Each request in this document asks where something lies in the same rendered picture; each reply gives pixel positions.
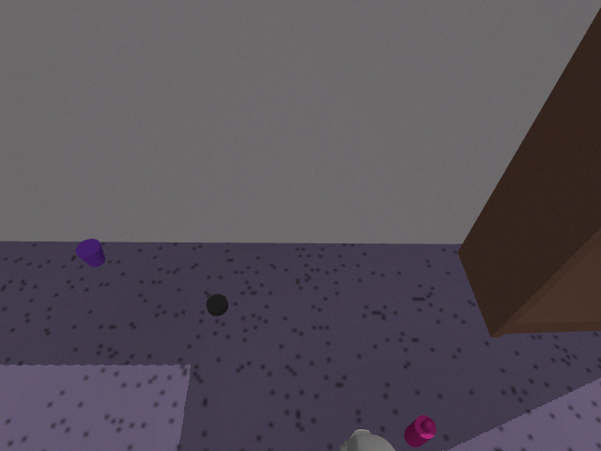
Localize bookshelf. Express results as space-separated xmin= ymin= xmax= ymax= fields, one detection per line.
xmin=457 ymin=8 xmax=601 ymax=337

